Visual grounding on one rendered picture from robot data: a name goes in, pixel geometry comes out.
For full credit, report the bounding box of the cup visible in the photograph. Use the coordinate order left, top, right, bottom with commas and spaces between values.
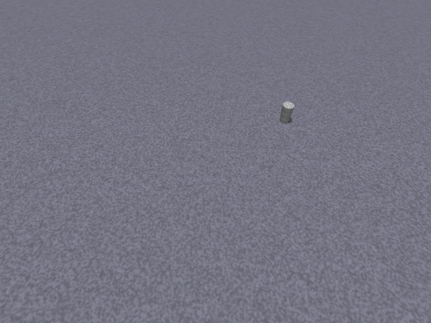
280, 102, 294, 124

